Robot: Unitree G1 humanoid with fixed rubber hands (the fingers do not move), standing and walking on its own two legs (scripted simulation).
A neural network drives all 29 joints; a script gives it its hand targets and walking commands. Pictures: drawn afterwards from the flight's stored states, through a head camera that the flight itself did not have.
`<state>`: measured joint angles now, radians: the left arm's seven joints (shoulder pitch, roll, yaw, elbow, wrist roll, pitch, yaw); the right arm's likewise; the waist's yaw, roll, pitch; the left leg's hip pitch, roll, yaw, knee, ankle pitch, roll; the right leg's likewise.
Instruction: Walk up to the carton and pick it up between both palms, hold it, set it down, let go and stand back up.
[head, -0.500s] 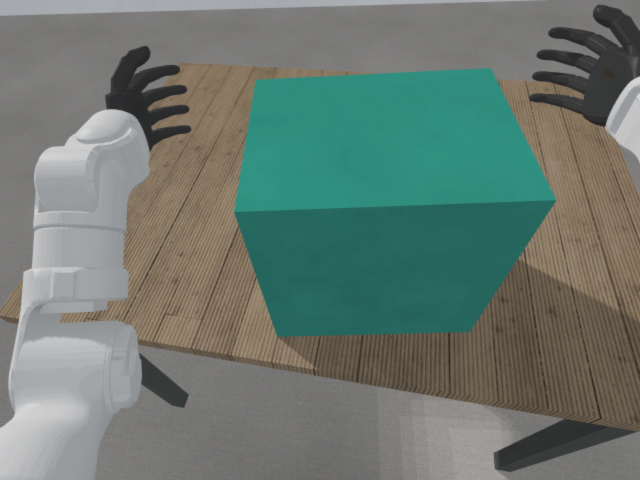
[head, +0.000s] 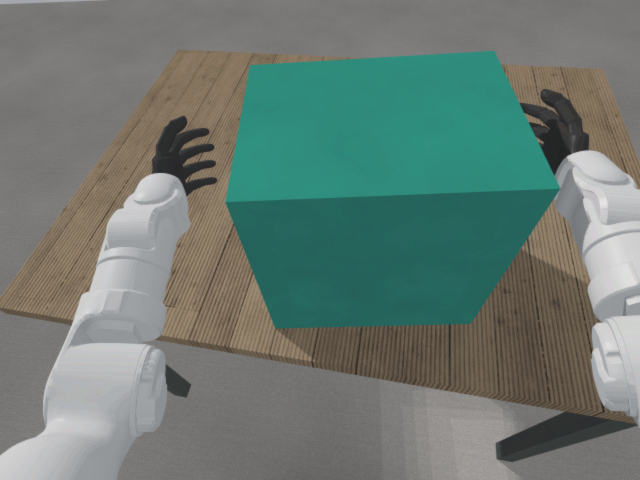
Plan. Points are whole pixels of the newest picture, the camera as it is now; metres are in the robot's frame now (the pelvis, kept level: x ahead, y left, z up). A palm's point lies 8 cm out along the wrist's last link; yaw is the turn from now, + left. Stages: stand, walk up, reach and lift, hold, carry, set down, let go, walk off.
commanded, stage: reach and lift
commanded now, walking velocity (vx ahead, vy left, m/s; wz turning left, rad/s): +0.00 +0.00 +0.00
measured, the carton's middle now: (371, 207) +0.45 +0.03 +0.07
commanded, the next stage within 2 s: none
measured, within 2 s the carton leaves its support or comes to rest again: neither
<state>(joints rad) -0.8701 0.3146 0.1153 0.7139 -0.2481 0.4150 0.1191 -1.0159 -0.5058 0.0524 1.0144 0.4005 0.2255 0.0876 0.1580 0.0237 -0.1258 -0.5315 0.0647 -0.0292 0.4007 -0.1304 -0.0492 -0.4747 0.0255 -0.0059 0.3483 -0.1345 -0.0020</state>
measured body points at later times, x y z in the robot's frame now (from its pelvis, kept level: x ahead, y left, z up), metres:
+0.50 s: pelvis +0.01 +0.00 +0.00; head +0.09 -0.01 +0.44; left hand +0.42 +0.27 +0.09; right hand +0.52 -0.17 +0.12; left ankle +0.02 +0.15 -0.74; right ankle +0.01 -0.12 -0.74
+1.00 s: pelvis +0.00 +0.00 +0.00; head +0.08 -0.01 +0.44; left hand +0.43 +0.23 +0.09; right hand +0.51 -0.15 +0.11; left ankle +0.02 +0.15 -0.74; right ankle +0.01 -0.12 -0.74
